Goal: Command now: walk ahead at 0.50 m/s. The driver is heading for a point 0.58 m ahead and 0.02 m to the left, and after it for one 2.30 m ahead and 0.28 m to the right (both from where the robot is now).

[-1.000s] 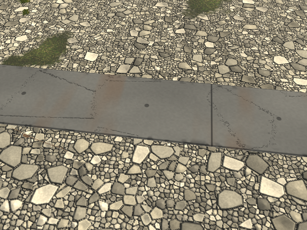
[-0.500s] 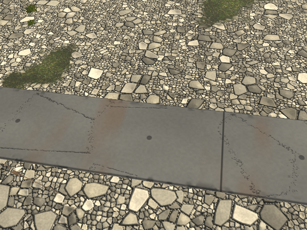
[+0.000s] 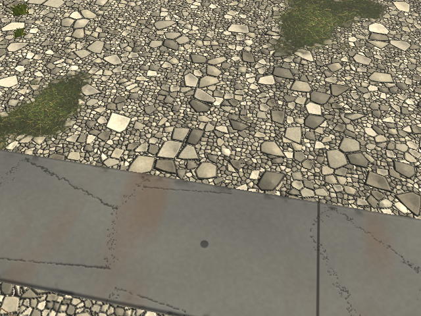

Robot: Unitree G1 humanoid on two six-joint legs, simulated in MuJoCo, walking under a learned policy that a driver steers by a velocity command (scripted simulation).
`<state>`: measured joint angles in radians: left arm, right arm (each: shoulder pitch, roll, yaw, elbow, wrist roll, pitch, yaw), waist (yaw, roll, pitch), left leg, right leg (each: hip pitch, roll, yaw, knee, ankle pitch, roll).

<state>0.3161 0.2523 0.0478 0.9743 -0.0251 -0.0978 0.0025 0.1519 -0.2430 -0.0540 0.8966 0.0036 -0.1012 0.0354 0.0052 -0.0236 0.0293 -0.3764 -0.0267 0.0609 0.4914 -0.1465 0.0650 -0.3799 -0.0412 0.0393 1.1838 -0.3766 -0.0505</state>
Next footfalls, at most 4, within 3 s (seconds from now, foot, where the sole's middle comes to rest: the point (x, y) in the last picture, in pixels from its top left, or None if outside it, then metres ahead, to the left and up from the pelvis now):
0.46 right None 0.43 -0.16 -0.77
1.02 left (183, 235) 0.74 0.11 -0.77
1.72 right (262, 174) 1.14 -0.22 -0.94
2.08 left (223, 121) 1.46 -0.05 -0.94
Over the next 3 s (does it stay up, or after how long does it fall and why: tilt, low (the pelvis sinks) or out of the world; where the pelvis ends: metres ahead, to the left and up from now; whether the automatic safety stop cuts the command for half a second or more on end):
stays up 1.47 -0.13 -0.18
